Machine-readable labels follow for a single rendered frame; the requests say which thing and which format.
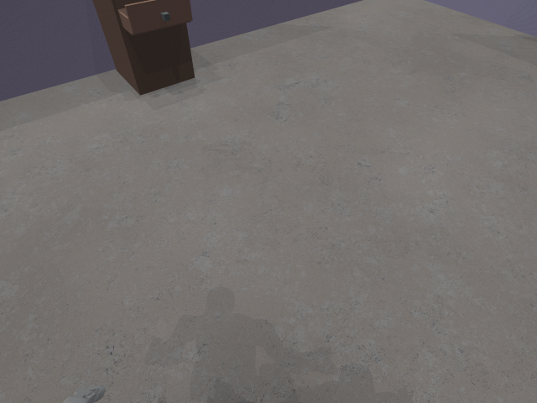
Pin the drawer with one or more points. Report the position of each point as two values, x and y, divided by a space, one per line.
142 16

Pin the cabinet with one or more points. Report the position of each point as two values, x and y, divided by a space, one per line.
148 61

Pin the robot left hand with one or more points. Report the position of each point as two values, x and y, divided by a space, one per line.
87 395

